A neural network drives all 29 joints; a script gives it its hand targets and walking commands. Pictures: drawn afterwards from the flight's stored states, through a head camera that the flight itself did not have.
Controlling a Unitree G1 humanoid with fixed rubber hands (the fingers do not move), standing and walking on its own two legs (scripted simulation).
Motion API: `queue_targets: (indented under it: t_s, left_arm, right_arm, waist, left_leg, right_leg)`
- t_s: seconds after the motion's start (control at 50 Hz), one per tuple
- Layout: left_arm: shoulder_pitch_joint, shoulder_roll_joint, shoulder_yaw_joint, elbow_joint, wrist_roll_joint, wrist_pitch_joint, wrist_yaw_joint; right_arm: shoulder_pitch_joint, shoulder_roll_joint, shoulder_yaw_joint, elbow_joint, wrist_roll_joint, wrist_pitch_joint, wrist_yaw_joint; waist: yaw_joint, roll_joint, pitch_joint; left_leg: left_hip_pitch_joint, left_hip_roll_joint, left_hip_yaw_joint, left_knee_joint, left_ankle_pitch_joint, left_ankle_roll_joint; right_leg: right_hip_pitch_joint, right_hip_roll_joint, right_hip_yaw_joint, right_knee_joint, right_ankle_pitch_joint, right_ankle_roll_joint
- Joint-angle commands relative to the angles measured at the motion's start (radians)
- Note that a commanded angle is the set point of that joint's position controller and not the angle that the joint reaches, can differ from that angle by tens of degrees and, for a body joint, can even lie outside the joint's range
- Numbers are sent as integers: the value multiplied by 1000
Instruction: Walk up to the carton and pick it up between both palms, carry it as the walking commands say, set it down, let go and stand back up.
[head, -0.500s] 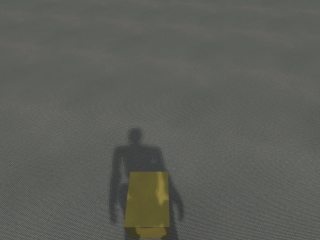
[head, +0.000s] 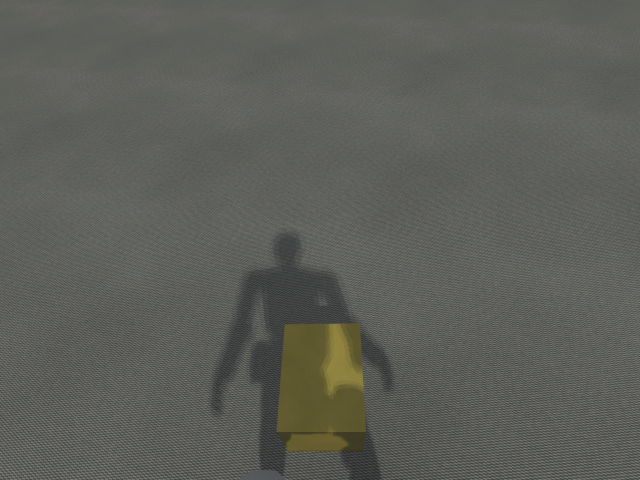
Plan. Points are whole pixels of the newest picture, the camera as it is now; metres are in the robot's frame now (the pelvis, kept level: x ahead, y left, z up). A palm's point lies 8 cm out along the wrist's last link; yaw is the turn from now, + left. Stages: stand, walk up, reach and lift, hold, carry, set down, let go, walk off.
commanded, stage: walk up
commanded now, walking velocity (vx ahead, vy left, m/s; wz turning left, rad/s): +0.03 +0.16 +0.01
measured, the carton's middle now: (323, 387) +0.45 +0.07 -0.67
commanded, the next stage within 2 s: stand in 0.80 s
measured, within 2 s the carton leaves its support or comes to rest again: neither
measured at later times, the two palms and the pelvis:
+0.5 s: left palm out of the picture +0.04 +0.32 -0.15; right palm out of the picture +0.05 -0.16 -0.15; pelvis +0.02 +0.08 -0.01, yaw +2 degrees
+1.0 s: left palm out of the picture +0.01 +0.29 -0.15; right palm out of the picture +0.03 -0.16 -0.15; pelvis +0.03 +0.07 -0.01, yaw +1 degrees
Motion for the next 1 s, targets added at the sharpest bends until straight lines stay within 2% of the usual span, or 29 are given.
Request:
queue_targets:
  t_s: [0.0, 0.02, 0.06, 0.08, 0.1, 0.12, 0.14, 0.16, 0.18, 0.22, 0.24, 0.32, 0.38, 0.4, 0.42, 0.44, 0.46, 0.5, 0.58, 0.98]
  left_arm:
    - [55, 153, 26, -38, 10, -4, -9]
    - [38, 157, 27, -42, 15, -4, -15]
    - [-2, 179, 32, -48, 18, 0, -33]
    - [-8, 145, 21, -26, 10, 0, -44]
    - [23, 114, 6, 2, -4, 2, -47]
    - [67, 65, -8, 6, -5, -1, -52]
    - [102, 32, -8, -19, -4, -1, -56]
    - [86, 51, -5, -31, -14, 16, -44]
    - [34, 87, 3, -32, -16, 29, -46]
    - [31, 93, 2, -17, -18, 36, -53]
    - [30, 90, 4, -8, -15, 38, -54]
    - [-23, 60, -3, -24, -12, 39, -51]
    - [2, 39, -5, -9, -13, 26, -46]
    - [21, 40, -3, 2, -13, 19, -45]
    - [28, 58, 3, 6, -11, 13, -44]
    - [-18, 79, 6, 7, -4, 8, -47]
    - [-65, 93, 3, 4, -3, 4, -47]
    - [-100, 76, -7, -2, -8, -6, -46]
    - [-82, 58, -17, 13, -19, -18, -44]
    - [-7, 32, -27, 66, -19, -24, -37]
  right_arm:
    - [-21, -1, 17, -84, 7, -11, 17]
    - [-26, 5, 24, -87, 10, -19, 20]
    - [16, -6, 30, -69, 18, -34, 19]
    - [71, 15, 41, -36, 20, -55, 6]
    - [108, -19, 29, -11, 19, -81, -9]
    - [160, -82, 16, 11, 12, -101, -17]
    - [194, -166, 14, 13, 5, -113, -20]
    - [130, -174, 13, -10, 18, -112, -23]
    - [86, -146, 14, -16, 11, -108, -23]
    - [11, -96, 22, -20, 9, -106, -29]
    - [1, -89, 20, -23, 10, -107, -34]
    - [43, -68, 20, 7, 8, -101, -39]
    - [48, -72, 16, 22, 14, -90, -37]
    - [53, -73, 16, 26, 19, -88, -35]
    - [65, -60, 20, 29, 22, -88, -33]
    - [69, -20, 29, 31, 27, -84, -31]
    - [82, 6, 35, 48, 28, -78, -32]
    - [98, 3, 34, 74, 23, -78, -31]
    - [113, -15, 27, 105, 23, -88, -31]
    - [128, 11, 31, 160, 21, -82, -39]
  waist:
    - [6, -246, 9]
    - [2, -262, 11]
    - [-25, -275, 10]
    - [-55, -269, -12]
    - [-76, -197, -13]
    - [-79, -41, -52]
    - [-47, 178, -92]
    - [-83, 261, -45]
    - [-84, 242, -13]
    - [-46, 221, -15]
    - [-45, 216, -30]
    - [-57, 204, -23]
    - [-29, 172, -17]
    - [-24, 145, -25]
    - [-30, 101, -31]
    - [-46, -28, 1]
    - [-65, -92, 29]
    - [-77, -70, 39]
    - [-61, -33, 15]
    - [-48, -7, 25]
  left_leg:
    - [-7, 22, 2, -188, 20, -1]
    - [62, 23, 14, -279, 19, 6]
    - [201, 13, 48, -431, -17, 13]
    - [333, 14, 53, -585, 98, 14]
    - [431, 37, 54, -666, 195, 9]
    - [508, 137, -26, -695, 257, 11]
    - [481, 357, -283, -734, 476, 34]
    - [373, 401, -274, -764, 514, 168]
    - [313, 368, -267, -773, 475, 201]
    - [294, 286, -158, -738, 498, 177]
    - [281, 277, -138, -730, 517, 182]
    - [320, 257, -147, -729, 434, 190]
    - [288, 244, -160, -695, 383, 174]
    - [264, 223, -155, -680, 333, 152]
    - [228, 196, -145, -663, 251, 126]
    - [203, 120, -95, -666, 136, 87]
    - [249, 79, -50, -653, 106, 66]
    - [309, 86, -47, -661, 144, 67]
    - [331, 117, -68, -703, 234, 76]
    - [354, 125, -39, -705, 244, 60]
  right_leg:
    - [16, -195, 104, -121, 296, -103]
    - [-21, -187, 90, -133, 230, -94]
    - [-72, -172, 88, -127, 180, -86]
    - [-82, -103, 37, -86, 128, -71]
    - [-118, -40, -16, -12, 86, -45]
    - [-159, 4, -37, 91, -35, -10]
    - [-199, 44, -23, 263, -260, 42]
    - [-179, 51, -8, 307, -301, 53]
    - [-168, 45, 17, 380, -284, 52]
    - [-139, 43, 34, 406, -211, 51]
    - [-122, 48, 21, 409, -193, 47]
    - [-105, 55, -2, 243, -164, 39]
    - [-6, 66, -42, 31, -25, 30]
    - [51, 59, -55, -50, 40, 24]
    - [103, 20, -29, -84, 89, 10]
    - [71, -27, 58, -112, 97, -17]
    - [13, -59, 104, -143, 67, -41]
    - [-16, -59, 93, -148, 76, -41]
    - [38, -25, 39, -100, 173, -26]
    - [21, -22, 51, -86, 221, -25]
